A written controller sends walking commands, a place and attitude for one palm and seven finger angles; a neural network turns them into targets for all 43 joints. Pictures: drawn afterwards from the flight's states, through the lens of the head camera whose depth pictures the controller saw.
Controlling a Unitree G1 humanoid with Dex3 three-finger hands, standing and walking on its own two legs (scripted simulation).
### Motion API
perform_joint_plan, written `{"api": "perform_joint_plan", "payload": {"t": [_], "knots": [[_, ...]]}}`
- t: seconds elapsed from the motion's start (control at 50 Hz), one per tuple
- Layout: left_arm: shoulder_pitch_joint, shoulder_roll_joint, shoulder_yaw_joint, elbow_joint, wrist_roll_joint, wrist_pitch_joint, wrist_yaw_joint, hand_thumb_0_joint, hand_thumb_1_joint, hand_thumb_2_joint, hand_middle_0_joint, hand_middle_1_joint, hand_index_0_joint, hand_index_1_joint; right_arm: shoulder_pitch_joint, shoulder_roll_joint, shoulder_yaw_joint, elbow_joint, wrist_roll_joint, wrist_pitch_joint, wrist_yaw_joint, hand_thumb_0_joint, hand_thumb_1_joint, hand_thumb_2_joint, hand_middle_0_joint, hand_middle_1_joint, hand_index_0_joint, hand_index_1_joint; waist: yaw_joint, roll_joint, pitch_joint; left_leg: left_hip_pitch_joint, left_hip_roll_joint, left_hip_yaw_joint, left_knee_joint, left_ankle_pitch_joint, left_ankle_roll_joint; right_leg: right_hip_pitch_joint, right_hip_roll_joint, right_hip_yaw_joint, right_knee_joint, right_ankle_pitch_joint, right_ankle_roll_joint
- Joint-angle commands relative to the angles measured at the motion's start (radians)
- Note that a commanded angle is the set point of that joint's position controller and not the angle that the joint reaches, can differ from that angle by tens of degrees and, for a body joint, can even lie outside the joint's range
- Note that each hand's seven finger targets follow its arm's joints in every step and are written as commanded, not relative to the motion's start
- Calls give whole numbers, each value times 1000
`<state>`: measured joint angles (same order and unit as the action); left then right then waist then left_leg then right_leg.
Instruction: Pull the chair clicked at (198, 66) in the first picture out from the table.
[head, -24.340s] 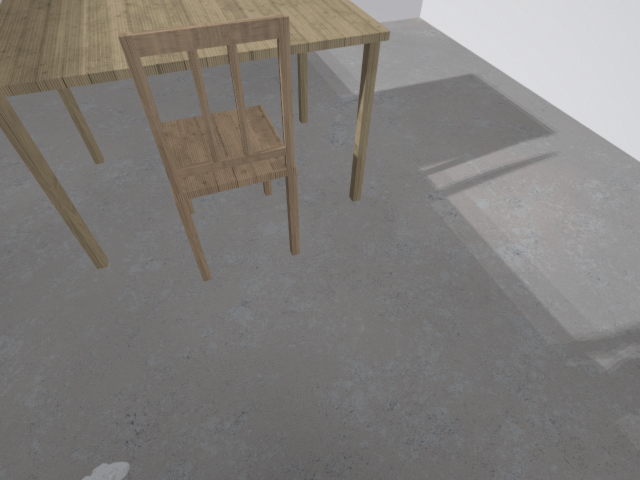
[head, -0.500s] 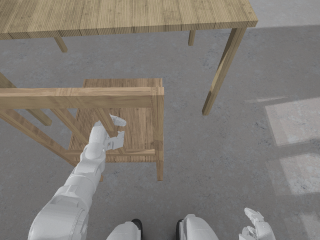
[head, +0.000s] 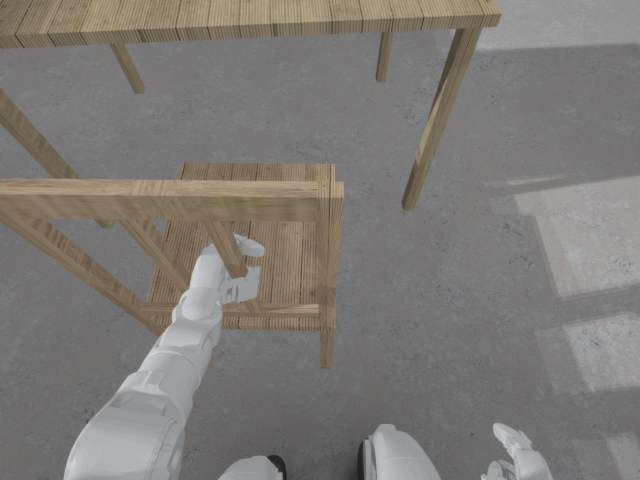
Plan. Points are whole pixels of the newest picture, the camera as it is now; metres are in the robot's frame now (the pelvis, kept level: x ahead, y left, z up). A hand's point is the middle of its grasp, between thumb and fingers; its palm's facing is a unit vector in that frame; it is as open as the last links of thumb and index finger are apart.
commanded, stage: step backward, pulling the chair out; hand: left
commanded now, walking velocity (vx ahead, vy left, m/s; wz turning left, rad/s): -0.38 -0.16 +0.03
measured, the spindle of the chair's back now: (175, 271) +0.39 +0.22 -0.08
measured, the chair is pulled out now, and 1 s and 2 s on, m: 0.33 0.56 0.58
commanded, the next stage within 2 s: stop walking, hand still on the chair in 0.46 s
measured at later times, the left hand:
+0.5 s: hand (250, 365) +0.25 +0.10 -0.07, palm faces -0.07 -0.98 -0.19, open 5.4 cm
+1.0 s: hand (255, 470) +0.13 +0.08 -0.06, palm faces -0.11 -0.98 -0.17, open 5.4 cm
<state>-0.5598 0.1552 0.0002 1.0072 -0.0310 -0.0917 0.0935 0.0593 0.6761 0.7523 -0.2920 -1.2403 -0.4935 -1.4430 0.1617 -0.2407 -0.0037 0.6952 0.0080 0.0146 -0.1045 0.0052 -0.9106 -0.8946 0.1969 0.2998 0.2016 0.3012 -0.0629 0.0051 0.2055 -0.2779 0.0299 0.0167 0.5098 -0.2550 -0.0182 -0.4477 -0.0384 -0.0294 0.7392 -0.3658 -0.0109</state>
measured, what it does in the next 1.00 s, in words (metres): walks backwards: right foot, then left foot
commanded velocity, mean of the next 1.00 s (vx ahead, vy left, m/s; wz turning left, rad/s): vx -0.11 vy -0.02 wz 0.02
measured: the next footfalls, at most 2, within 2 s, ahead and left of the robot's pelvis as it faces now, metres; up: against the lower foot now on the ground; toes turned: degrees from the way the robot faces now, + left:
right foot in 0.10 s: +0.03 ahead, -0.14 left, +0.00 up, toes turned -3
left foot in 0.34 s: -0.11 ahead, +0.12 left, +0.00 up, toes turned -1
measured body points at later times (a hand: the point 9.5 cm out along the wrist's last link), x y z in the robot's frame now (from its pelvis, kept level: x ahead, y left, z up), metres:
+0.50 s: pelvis -0.11 -0.01 +0.00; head -0.03 -0.02 +0.44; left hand +0.25 +0.15 -0.05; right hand -0.02 -0.27 -0.14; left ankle -0.09 +0.14 -0.74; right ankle -0.09 -0.12 -0.72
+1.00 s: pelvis -0.16 -0.01 +0.00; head -0.15 -0.03 +0.45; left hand +0.14 +0.13 -0.05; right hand -0.05 -0.26 -0.12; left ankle -0.15 +0.12 -0.74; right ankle -0.13 -0.13 -0.74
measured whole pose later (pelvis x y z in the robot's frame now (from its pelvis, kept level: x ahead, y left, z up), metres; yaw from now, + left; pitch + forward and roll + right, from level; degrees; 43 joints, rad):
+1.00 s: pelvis -0.16 -0.01 +0.00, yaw -2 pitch -2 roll +1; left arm -0.26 0.08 -0.08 0.93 -0.04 -0.07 0.08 0.06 0.68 0.77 -0.24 -1.24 -0.49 -1.44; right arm 0.23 -0.24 0.03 0.72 0.03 0.01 -0.13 0.01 -0.91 -0.89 0.20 0.30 0.20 0.30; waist -0.05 0.04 0.04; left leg -0.19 0.02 0.01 0.46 -0.24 -0.02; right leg -0.24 -0.02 -0.03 0.49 -0.22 0.00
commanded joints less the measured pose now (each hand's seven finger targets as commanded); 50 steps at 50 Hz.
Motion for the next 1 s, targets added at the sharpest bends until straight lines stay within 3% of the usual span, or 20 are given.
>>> {"api": "perform_joint_plan", "payload": {"t": [0.0,0.04,0.06,0.08,0.1,0.12,0.16,0.28,0.34,0.36,0.4,0.48,0.52,0.54,0.56,0.58,0.64,0.72,0.86,0.98], "knots": [[-291,85,-7,-219,41,-121,4,0,900,900,-500,-1450,-500,-1450,88,-139,-48,-57,2,-30,22,0,-900,-900,200,300,200,300,16,230,-547,426,299,-181,45,1047,125,118,1,17,-136,44,-12],[-294,133,21,-190,49,-144,-1,0,900,900,-500,-1450,-500,-1450,93,-141,-43,-40,7,-41,19,0,-900,-900,200,300,200,300,17,147,-533,311,274,-185,108,895,92,268,-14,27,-324,272,-18],[-304,131,7,-187,52,-157,-7,0,900,900,-500,-1450,-500,-1450,100,-134,-40,-34,15,-44,18,0,-900,-900,200,300,200,300,12,98,-547,223,211,-125,154,730,52,364,-61,47,-376,581,-28],[-319,167,15,-181,52,-170,-9,0,900,900,-500,-1450,-500,-1450,97,-112,-35,-38,22,-48,6,0,-900,-900,200,300,200,300,5,-43,-562,58,111,-27,236,312,-8,494,-190,148,-349,957,-78],[-319,194,29,-149,44,-161,-13,0,900,900,-500,-1450,-500,-1450,53,-110,-30,-51,28,-57,-5,0,-900,-900,200,300,200,300,26,-101,-529,-80,21,-38,355,-178,-38,463,-321,242,-336,1133,-149],[-304,226,50,-129,41,-135,-8,0,900,900,-500,-1450,-500,-1450,40,-129,-38,-38,30,-62,-13,0,-900,-900,200,300,200,300,48,-149,-542,-135,-11,-95,474,-296,-37,452,-380,252,-326,1141,-188],[-312,238,75,-142,35,-112,-1,0,900,900,-500,-1450,-500,-1450,24,-125,-34,-25,29,-71,-20,0,-900,-900,200,300,200,300,52,-129,-575,-140,8,-138,501,-307,-37,470,-392,228,-275,1138,-212],[-236,203,43,-155,14,-91,19,0,900,900,-500,-1450,-500,-1450,44,-119,2,-12,28,-61,-49,0,-900,-900,200,300,200,300,34,-89,-595,57,1,-23,-40,42,-37,431,-257,112,-209,891,-80],[-276,125,-13,-207,4,-82,10,0,900,900,-500,-1450,-500,-1450,45,-170,-34,-57,28,-38,-42,0,-900,-900,200,300,200,300,30,87,-564,175,232,-200,-77,654,89,247,-52,13,-75,440,28],[-259,78,-27,-171,2,-79,-2,0,900,900,-500,-1450,-500,-1450,85,-166,-42,-42,26,-28,-19,0,-900,-900,200,300,200,300,37,110,-575,207,265,-186,-85,681,117,218,-14,12,-56,188,25],[-353,38,-59,-289,14,-92,-13,0,900,900,-500,-1450,-500,-1450,23,-122,-23,-87,-2,-35,-10,0,-900,-900,200,300,200,300,21,350,-544,226,303,-244,-106,720,153,107,-8,12,71,-82,14],[-287,79,-15,-200,23,-102,-3,0,900,900,-500,-1450,-500,-1450,93,-142,-40,-52,5,-39,13,0,-900,-900,200,300,200,300,32,257,-536,328,301,-224,44,861,135,148,-15,52,-176,26,-10],[-286,101,-10,-179,27,-122,-15,0,900,900,-500,-1450,-500,-1450,110,-143,-38,-49,20,-44,11,0,-900,-900,200,300,200,300,31,110,-577,261,219,-160,134,702,70,332,-44,54,-395,457,-10],[-279,149,7,-152,28,-125,-22,0,900,900,-500,-1450,-500,-1450,113,-133,-32,-49,28,-49,-1,0,-900,-900,200,300,200,300,20,-76,-565,121,142,-75,192,433,20,444,-137,114,-381,764,-35],[-285,158,-7,-345,18,-136,-30,0,900,900,-500,-1450,-500,-1450,63,-103,-23,-119,38,-51,-5,0,-900,-900,200,300,200,300,25,-148,-563,-16,58,-38,255,-28,-13,492,-252,195,-322,949,-105],[-188,165,18,-238,14,-98,-24,0,900,900,-500,-1450,-500,-1450,50,-117,-27,-109,43,-53,-16,0,-900,-900,200,300,200,300,35,-183,-563,-63,10,-67,316,-222,-18,465,-301,198,-319,888,-150],[-162,179,32,-295,7,-59,-13,0,900,900,-500,-1450,-500,-1450,14,-109,-3,-87,26,-61,-24,0,-900,-900,200,300,200,300,37,-5,-569,-20,18,-71,166,-155,-4,475,-270,165,-256,828,-131],[-119,140,14,-366,4,-43,1,0,900,900,-500,-1450,-500,-1450,28,-124,-10,-102,18,-65,-33,0,-900,-900,200,300,200,300,41,46,-580,165,111,-112,-59,453,46,434,-116,72,-167,609,-6],[-66,68,-46,-317,5,-42,-10,0,900,900,-500,-1450,-500,-1450,10,-102,4,-85,11,-42,-29,0,-900,-900,200,300,200,300,39,42,-452,146,86,-98,-117,135,53,306,-86,82,-338,123,-1],[12,31,-81,-316,7,-46,-9,0,900,900,-500,-1450,-500,-1450,3,-85,14,-93,7,-44,-29,0,-900,-900,200,300,200,300,43,38,-388,164,80,-89,-135,99,52,216,-76,89,-381,54,-13]]}}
